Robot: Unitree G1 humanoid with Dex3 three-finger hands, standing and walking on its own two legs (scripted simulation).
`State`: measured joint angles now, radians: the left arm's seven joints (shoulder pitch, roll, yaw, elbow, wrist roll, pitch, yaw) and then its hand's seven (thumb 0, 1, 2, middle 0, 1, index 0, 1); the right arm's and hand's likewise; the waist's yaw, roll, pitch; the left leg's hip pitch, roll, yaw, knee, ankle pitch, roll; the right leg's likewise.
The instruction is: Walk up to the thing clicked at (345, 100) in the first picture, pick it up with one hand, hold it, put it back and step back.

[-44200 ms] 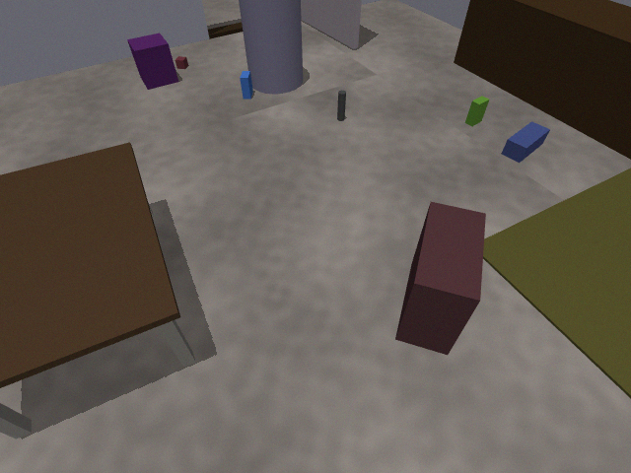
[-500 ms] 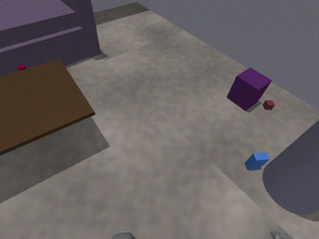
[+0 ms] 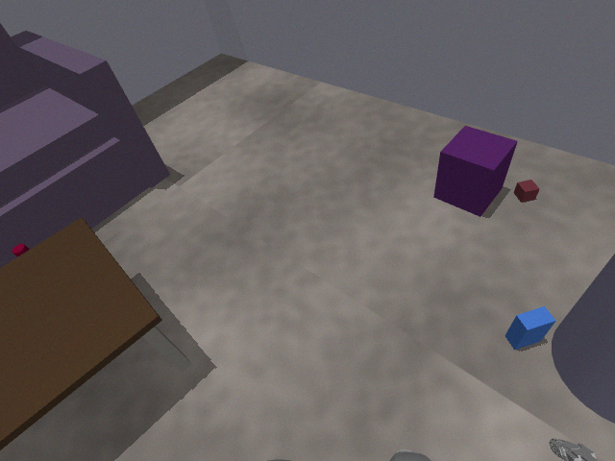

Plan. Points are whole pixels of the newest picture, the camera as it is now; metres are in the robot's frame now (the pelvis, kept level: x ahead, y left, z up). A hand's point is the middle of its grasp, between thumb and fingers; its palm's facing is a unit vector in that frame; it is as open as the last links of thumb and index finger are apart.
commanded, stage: walk up
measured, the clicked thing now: out of the picture -0.04 -0.48 -0.66
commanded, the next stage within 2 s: none
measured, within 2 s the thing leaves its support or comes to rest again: neither
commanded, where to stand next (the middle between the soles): +0.29 +0.06 m, yaw -73 degrees
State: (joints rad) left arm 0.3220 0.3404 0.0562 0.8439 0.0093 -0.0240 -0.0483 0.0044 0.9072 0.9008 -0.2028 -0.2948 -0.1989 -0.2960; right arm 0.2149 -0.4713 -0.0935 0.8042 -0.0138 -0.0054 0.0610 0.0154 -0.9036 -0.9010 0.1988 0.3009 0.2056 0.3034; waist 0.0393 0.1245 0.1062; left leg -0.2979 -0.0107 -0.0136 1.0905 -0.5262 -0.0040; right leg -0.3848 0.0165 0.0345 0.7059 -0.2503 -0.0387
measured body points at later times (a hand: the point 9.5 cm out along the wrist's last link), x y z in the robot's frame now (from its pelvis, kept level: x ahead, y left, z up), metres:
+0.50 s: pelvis +0.21 +0.12 +0.00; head +0.25 +0.10 +0.44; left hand +0.42 +0.42 -0.09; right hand +0.19 -0.24 -0.09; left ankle +0.34 +0.19 -0.72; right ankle +0.10 -0.05 -0.68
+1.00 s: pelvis +0.28 +0.19 +0.01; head +0.33 +0.16 +0.46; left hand +0.58 +0.31 -0.11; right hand +0.07 -0.06 -0.08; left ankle +0.34 +0.19 -0.72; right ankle +0.20 +0.08 -0.69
